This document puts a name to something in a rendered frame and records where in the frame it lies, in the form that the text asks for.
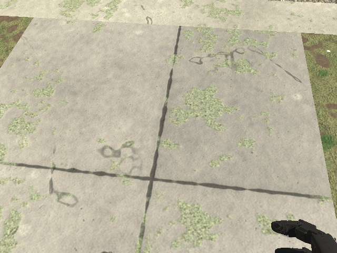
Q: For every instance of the right robot hand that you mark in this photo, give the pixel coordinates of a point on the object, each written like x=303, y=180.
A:
x=306, y=232

